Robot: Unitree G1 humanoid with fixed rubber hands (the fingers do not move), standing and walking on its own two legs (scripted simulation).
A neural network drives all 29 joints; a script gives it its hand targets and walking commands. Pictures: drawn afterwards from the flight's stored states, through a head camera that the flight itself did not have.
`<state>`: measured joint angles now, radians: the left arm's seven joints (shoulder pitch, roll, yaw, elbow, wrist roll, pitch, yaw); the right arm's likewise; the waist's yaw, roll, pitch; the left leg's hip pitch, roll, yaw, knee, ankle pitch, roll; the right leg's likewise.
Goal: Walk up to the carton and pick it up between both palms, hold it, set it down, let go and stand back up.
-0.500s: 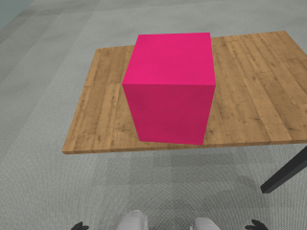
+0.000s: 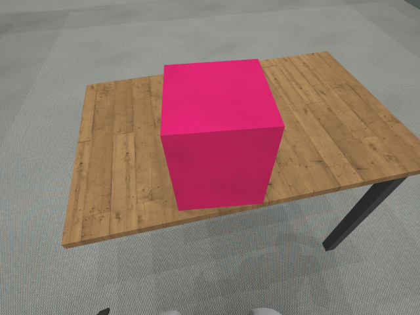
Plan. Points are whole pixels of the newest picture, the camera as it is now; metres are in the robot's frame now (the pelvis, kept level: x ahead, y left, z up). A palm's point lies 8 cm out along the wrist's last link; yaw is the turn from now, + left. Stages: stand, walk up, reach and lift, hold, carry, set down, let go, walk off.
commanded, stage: walk up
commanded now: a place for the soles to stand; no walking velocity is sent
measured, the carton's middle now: (216, 138) +0.46 -0.01 +0.06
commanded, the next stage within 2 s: reach and lift in 1.76 s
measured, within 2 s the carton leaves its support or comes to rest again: neither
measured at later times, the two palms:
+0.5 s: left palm out of the picture +0.12 +0.23 -0.10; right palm out of the picture +0.07 -0.27 -0.09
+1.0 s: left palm out of the picture +0.12 +0.24 -0.10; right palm out of the picture +0.05 -0.27 -0.10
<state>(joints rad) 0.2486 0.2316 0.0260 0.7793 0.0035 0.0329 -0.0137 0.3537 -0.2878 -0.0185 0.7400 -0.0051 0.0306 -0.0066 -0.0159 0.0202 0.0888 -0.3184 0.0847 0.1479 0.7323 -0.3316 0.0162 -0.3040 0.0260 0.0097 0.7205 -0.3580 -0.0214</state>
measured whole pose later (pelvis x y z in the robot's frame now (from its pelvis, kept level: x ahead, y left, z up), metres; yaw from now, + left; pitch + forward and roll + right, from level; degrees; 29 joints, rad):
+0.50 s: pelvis +0.02 -0.01 +0.02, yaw -3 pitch -2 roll +0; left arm 0.24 0.24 0.00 0.83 0.00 0.03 -0.03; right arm 0.35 -0.27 0.00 0.72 -0.01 0.01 -0.01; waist 0.00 0.00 0.02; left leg -0.22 0.10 0.19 0.58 -0.30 -0.01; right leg -0.24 0.05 0.05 0.59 -0.31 -0.03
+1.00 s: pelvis +0.03 +0.00 +0.02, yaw -6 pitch -2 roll +0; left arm 0.26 0.24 0.00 0.82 0.00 0.01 0.00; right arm 0.33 -0.27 0.00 0.78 0.00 0.03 0.00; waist -0.01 0.01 0.05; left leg -0.21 0.11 0.24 0.56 -0.31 0.00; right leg -0.25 0.06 0.10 0.57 -0.30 -0.02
